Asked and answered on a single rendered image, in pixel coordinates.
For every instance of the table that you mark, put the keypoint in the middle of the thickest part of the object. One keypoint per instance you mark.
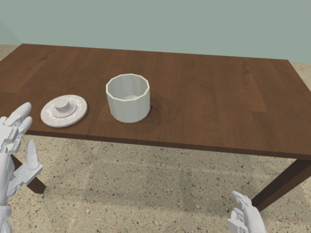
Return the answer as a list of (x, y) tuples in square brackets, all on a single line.
[(243, 105)]

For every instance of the left robot forearm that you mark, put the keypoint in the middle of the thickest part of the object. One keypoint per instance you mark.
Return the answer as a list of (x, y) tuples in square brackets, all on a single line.
[(5, 226)]

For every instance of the lid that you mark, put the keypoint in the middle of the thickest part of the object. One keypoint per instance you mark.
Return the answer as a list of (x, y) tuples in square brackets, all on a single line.
[(53, 118)]

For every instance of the pot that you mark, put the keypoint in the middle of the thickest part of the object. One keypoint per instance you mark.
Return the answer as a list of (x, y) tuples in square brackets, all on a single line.
[(128, 97)]

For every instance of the robot left hand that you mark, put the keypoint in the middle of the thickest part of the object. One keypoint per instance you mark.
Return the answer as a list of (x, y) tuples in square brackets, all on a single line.
[(12, 129)]

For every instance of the knob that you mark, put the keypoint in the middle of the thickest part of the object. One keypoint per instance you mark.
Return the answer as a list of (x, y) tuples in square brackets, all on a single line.
[(62, 104)]

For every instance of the robot right hand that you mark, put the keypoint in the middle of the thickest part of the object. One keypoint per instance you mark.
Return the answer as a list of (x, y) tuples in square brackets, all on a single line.
[(246, 221)]

